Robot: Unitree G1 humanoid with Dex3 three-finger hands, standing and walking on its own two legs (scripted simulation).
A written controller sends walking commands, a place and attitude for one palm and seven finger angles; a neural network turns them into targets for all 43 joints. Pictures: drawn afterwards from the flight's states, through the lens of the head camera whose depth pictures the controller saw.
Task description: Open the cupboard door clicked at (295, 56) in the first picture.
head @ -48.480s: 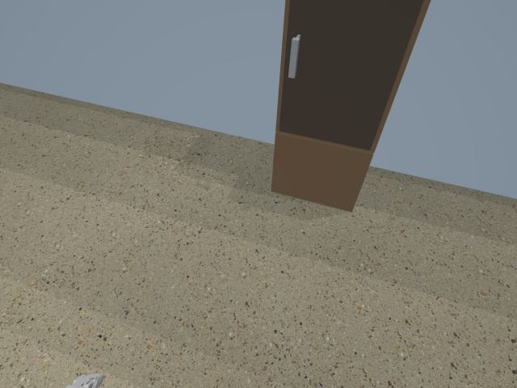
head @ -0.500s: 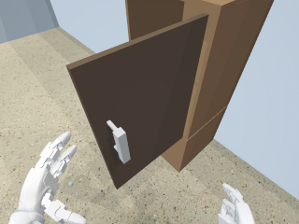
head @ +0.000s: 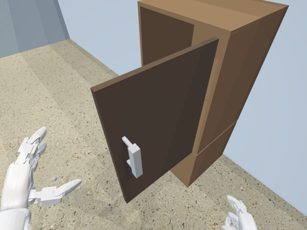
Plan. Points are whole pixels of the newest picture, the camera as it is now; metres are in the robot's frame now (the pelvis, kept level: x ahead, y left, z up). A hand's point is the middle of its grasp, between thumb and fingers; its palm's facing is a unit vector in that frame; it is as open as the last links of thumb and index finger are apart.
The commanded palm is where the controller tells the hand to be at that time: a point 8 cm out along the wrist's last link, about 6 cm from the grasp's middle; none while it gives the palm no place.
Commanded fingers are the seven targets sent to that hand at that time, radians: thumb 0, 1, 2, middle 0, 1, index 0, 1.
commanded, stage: draw the hand back to the body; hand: left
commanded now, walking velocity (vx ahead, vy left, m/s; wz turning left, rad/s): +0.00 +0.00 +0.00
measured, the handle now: (131, 157) +0.32 +0.11 +0.01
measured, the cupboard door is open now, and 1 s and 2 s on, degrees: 89 89 89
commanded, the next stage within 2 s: step back with the hand held close in 0.70 s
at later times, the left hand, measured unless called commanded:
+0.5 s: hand (41, 159) +0.20 +0.25 +0.16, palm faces +0.44 -0.81 -0.38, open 7.8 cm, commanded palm +0.15 +0.29 +0.18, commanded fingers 0.00 0.90 0.90 -0.20 -0.30 -0.20 -0.30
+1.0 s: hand (51, 155) +0.21 +0.23 +0.17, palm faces +0.38 -0.80 -0.47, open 7.5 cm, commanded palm +0.15 +0.27 +0.19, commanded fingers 0.00 0.90 0.90 -0.20 -0.30 -0.20 -0.30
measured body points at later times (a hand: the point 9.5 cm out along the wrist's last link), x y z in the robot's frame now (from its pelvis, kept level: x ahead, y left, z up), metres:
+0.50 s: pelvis +0.01 -0.01 +0.01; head -0.01 -0.03 +0.46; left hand +0.17 +0.29 +0.18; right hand +0.20 -0.23 -0.07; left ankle +0.00 +0.08 -0.73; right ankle -0.01 -0.11 -0.73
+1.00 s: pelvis +0.00 -0.02 +0.01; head +0.00 -0.04 +0.46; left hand +0.18 +0.27 +0.19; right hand +0.18 -0.26 -0.07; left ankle +0.00 +0.08 -0.73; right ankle -0.01 -0.11 -0.73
